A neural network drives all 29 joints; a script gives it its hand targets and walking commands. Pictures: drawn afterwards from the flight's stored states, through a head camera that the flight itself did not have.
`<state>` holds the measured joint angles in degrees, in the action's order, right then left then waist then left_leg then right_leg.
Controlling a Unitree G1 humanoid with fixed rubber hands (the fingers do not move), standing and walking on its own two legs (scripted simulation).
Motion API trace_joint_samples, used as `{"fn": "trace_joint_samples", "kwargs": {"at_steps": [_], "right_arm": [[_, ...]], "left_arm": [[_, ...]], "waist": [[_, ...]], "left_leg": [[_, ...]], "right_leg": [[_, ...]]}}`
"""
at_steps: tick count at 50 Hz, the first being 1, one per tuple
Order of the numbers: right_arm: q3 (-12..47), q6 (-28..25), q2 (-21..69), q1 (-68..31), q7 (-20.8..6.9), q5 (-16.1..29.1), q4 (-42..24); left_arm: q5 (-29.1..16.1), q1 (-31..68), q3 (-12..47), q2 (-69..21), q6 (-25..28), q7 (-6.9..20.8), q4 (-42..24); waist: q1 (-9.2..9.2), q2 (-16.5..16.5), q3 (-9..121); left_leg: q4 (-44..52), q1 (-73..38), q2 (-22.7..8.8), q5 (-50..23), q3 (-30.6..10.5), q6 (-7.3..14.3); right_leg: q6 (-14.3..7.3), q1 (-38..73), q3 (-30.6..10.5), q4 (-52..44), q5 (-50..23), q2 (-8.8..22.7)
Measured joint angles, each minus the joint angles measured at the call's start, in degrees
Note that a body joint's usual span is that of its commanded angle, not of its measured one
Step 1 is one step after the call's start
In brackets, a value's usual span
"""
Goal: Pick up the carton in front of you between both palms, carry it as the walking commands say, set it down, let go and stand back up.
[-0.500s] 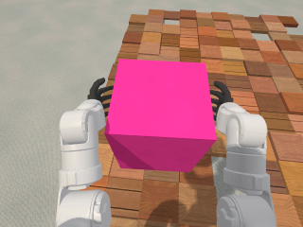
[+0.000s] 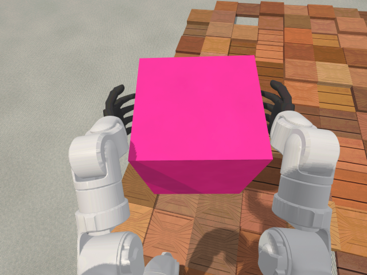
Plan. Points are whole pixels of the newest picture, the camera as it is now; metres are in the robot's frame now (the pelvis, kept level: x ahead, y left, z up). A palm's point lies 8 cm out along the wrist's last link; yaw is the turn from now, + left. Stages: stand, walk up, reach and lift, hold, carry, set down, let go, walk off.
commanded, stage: carry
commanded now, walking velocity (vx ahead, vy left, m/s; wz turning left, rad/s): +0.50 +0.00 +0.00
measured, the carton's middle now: (196, 135) +0.39 +0.03 +0.07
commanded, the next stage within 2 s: none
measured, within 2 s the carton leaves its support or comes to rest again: neither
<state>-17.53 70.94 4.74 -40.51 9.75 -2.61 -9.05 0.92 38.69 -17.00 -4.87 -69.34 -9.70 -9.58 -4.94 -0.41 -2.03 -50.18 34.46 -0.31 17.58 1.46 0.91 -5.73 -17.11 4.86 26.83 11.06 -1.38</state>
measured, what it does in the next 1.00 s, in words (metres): goes down: left foot, then right foot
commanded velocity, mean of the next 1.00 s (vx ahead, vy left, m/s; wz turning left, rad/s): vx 0.50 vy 0.00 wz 0.00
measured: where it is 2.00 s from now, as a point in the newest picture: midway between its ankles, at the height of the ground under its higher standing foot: (197, 114)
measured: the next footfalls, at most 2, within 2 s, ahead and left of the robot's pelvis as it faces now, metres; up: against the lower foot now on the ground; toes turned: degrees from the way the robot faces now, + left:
left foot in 0.14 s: +0.28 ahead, +0.11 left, -0.03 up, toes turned -5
right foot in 0.54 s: +0.49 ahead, -0.08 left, +0.00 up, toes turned -4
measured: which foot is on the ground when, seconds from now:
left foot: up 0.00-0.12, down 0.14-0.58, up 0.60-0.96, down 0.98-1.00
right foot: down 0.00-0.18, up 0.20-0.52, down 0.54-0.98, up 1.00-1.00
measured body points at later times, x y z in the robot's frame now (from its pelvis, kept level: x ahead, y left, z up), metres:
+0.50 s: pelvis +0.31 +0.03 -0.03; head +0.37 +0.03 +0.42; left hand +0.69 +0.14 +0.07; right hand +0.66 -0.16 +0.07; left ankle +0.24 +0.11 -0.77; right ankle +0.41 -0.08 -0.72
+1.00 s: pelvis +0.62 +0.04 -0.03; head +0.61 +0.05 +0.42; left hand +0.97 +0.21 +0.09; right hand +0.98 -0.09 +0.09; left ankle +0.71 +0.12 -0.77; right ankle +0.46 -0.07 -0.73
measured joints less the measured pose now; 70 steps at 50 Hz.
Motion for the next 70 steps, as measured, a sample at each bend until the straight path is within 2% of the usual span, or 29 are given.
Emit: {"fn": "trace_joint_samples", "kwargs": {"at_steps": [4,7,8,9,11,12,14,16,19,23,26,27,28,29,32,34,36,39,43,46,48,50,53,55,58,62,67,69,70], "right_arm": [[-0.3,0.0,0.2,0.6,-0.7,-0.9,-2.5],[-0.4,0.8,0.0,1.0,-0.7,-1.2,-2.2],[-0.3,0.7,0.2,0.9,-0.7,-1.4,-1.1],[0.2,0.3,0.5,0.6,-0.7,-1.8,0.4],[0.7,0.3,0.8,-0.6,-0.7,-2.7,3.7],[0.5,0.5,0.8,-0.4,-0.7,-2.8,4.3],[0.2,0.2,0.5,1.1,-0.7,-2.4,4.8],[-0.2,-0.3,0.5,3.1,-0.7,-1.6,5.2],[-0.5,-2.2,0.6,5.6,-0.7,-0.2,5.8],[0.4,-5.4,0.5,7.5,-0.7,1.2,6.7],[1.8,-7.2,-0.1,7.6,-0.7,2.0,7.3],[2.2,-7.6,-0.4,7.7,-0.7,2.2,7.4],[2.6,-7.9,-1.0,7.8,-0.7,2.5,7.4],[2.9,-8.0,-1.7,7.9,-0.8,2.8,7.5],[3.4,-8.0,-2.4,8.9,-0.9,3.0,8.0],[3.4,-7.5,-1.5,9.5,-1.0,2.3,7.7],[3.1,-7.1,-0.2,9.8,-1.1,1.2,6.7],[2.7,-7.0,0.9,9.9,-1.3,-0.2,4.7],[2.5,-6.4,1.1,10.5,-1.6,-1.8,3.4],[2.1,-5.6,0.8,11.3,-2.1,-2.4,4.1],[2.0,-5.2,0.7,11.0,-2.3,-2.8,5.8],[2.4,-6.0,1.0,10.4,-2.3,-3.3,8.8],[3.3,-6.4,1.5,11.7,-1.8,-3.5,11.4],[3.5,-6.4,1.5,14.1,-1.7,-2.7,10.7],[3.8,-7.2,1.6,17.4,-1.6,-1.2,7.6],[4.5,-8.6,2.8,21.6,-1.6,0.3,2.2],[8.1,-8.1,3.7,27.1,-1.9,0.0,-6.0],[9.5,-6.8,3.2,29.1,-1.9,-0.2,-9.4],[9.7,-6.2,3.0,30.2,-2.0,-0.3,-10.7]], "left_arm": [[-1.0,1.1,0.9,0.5,0.6,-0.2,0.2],[-1.2,1.6,1.7,1.2,-0.1,-0.3,1.9],[-1.3,1.8,1.8,1.9,-0.5,-0.3,2.6],[-1.6,1.8,1.6,2.8,-0.9,-0.3,3.3],[-2.2,1.7,1.0,3.9,-1.7,-0.2,4.9],[-2.1,2.3,1.0,3.9,-1.8,-0.2,6.2],[-1.3,2.7,0.7,3.1,-1.7,-0.2,8.2],[0.3,1.7,0.2,1.2,-1.4,-0.2,8.6],[2.8,-1.1,-0.6,-1.5,-0.1,0.3,7.5],[4.7,-4.9,-0.5,-3.3,2.9,1.7,5.1],[4.8,-7.2,0.2,-3.3,4.7,2.0,3.6],[4.8,-7.6,0.6,-3.1,5.2,2.1,3.3],[4.8,-8.0,1.1,-3.2,5.9,2.1,3.5],[4.9,-8.2,1.7,-3.2,6.6,2.1,3.9],[5.0,-8.9,3.1,-2.9,7.0,2.0,5.2],[4.0,-10.4,3.5,-2.3,6.6,1.6,4.7],[2.5,-11.2,3.6,-1.6,6.3,1.2,3.9],[0.5,-10.3,3.7,-0.4,6.4,0.8,3.6],[-0.8,-8.1,4.4,0.7,6.4,0.7,6.2],[-0.6,-6.9,4.9,0.9,5.9,0.7,9.2],[-0.1,-6.4,4.9,1.1,5.4,0.9,11.1],[0.0,-6.1,4.7,2.2,5.2,1.6,12.9],[0.3,-7.9,4.0,2.2,4.8,2.1,14.3],[1.4,-9.9,3.7,0.6,4.6,2.1,13.3],[3.1,-13.4,3.8,-2.0,5.2,2.3,9.1],[4.7,-19.8,4.7,-4.9,6.7,2.5,1.1],[3.5,-26.5,8.7,-3.2,6.1,2.9,-7.8],[3.1,-28.2,10.1,-3.0,5.4,2.9,-10.2],[3.0,-28.9,10.9,-2.9,5.3,2.9,-10.6]], "waist": [[-1.13,-0.4,1.3],[-1.15,-0.5,3.2],[-0.81,0.6,3.5],[-0.32,1.9,3.5],[1.5,0.2,3.8],[2.75,-0.2,3.6],[5.03,0.2,3.0],[6.83,0.0,2.4],[8.84,-1.0,1.7],[10.19,-1.8,1.5],[9.75,-2.2,2.2],[9.33,-2.2,2.5],[8.7,-2.9,2.5],[7.97,-3.6,2.5],[4.84,-2.0,2.6],[3.09,-0.7,2.9],[1.58,0.2,2.9],[-0.27,0.9,3.2],[-1.3,0.8,5.3],[-1.03,0.4,7.5],[-0.24,0.2,8.8],[1.48,1.3,9.7],[4.3,1.3,9.1],[5.71,0.7,8.2],[7.37,0.2,6.7],[8.24,-0.3,5.8],[6.88,-1.1,6.6],[6.12,-2.1,7.2],[5.61,-3.0,7.5]], "left_leg": [[12.4,1.2,0.0,-12.3,0.2,0.6],[23.1,-2.6,0.5,-21.3,1.8,2.1],[22.8,-3.8,1.3,-25.8,1.7,0.9],[20.2,-4.1,2.3,-23.8,1.3,0.4],[19.3,-7.1,2.5,-11.4,-1.6,2.6],[19.7,-8.3,2.6,-7.0,-2.3,2.9],[19.9,-9.4,3.2,-6.6,-2.3,2.6],[21.1,-11.4,3.5,-5.8,-2.4,3.3],[23.7,-15.2,3.1,-4.2,-2.7,3.9],[26.1,-20.4,2.3,-1.3,-3.3,3.5],[25.4,-23.8,1.9,2.4,-3.3,3.1],[23.4,-24.4,1.8,4.0,-3.0,2.9],[20.0,-24.3,1.2,5.4,-2.6,2.8],[14.2,-22.7,0.4,3.7,-2.3,2.3],[-9.6,-13.3,1.9,7.8,-2.5,0.8],[-14.9,-8.2,1.9,7.4,-1.6,0.9],[-12.6,-4.5,1.2,5.9,-1.0,0.7],[-3.4,-1.0,0.2,3.1,-0.6,0.1],[10.8,-0.6,-0.7,-6.6,0.3,-0.3],[20.8,-3.7,-0.5,-13.6,1.8,0.1],[26.3,-7.6,-0.1,-16.9,4.0,0.9],[23.7,-9.0,1.0,-10.6,5.1,2.8],[20.1,-9.9,1.6,-6.9,5.5,4.3],[21.9,-12.5,1.5,-6.0,5.2,4.3],[25.7,-16.8,1.4,-5.2,4.9,4.0],[31.0,-23.1,0.9,-3.9,4.5,3.5],[34.5,-31.1,-0.5,0.2,4.1,1.7],[30.9,-32.4,-1.9,3.9,3.9,0.8],[25.7,-31.3,-3.1,5.5,4.1,0.3]], "right_leg": [[0.6,4.6,-0.1,1.2,5.7,-0.8],[1.6,8.7,-0.3,5.1,12.4,-1.2],[2.0,9.1,-0.6,8.6,15.0,-0.4],[2.6,7.3,-1.5,15.0,14.5,0.8],[3.6,1.0,-2.9,30.6,16.0,-0.8],[3.8,-2.2,-2.8,35.9,16.8,-1.1],[4.1,-8.5,-3.2,41.5,16.6,-0.8],[4.3,-13.6,-3.2,41.2,16.4,-0.2],[4.6,-19.0,-2.7,35.0,17.5,0.3],[4.2,-21.7,-1.2,23.1,10.1,0.4],[3.2,-19.5,0.6,13.3,3.6,-0.5],[2.6,-17.3,1.4,9.0,0.0,-0.9],[2.0,-15.4,1.9,7.0,-6.9,-1.4],[1.5,-14.4,2.6,7.3,-9.2,-1.8],[0.1,-11.5,2.3,8.8,-3.0,-1.4],[0.1,-8.5,1.8,6.7,-1.3,-0.9],[0.6,-5.3,1.5,3.8,-1.0,-0.4],[0.7,-0.9,1.1,0.5,0.2,0.2],[1.7,4.9,1.0,-1.8,3.6,0.7],[3.0,9.3,0.9,-1.4,7.8,0.8],[3.8,11.1,0.6,2.5,12.4,1.3],[4.7,7.9,-0.4,14.8,16.9,2.7],[4.8,-2.6,-3.1,36.6,17.0,1.7],[4.9,-8.7,-2.4,41.3,14.0,2.0],[5.5,-15.8,-1.6,38.4,10.7,3.4],[6.3,-20.3,-0.3,26.6,6.9,4.6],[5.4,-18.1,3.7,9.3,0.8,3.7],[3.7,-14.6,6.0,4.5,-4.4,2.5],[2.9,-13.5,6.7,5.0,-6.7,2.1]]}}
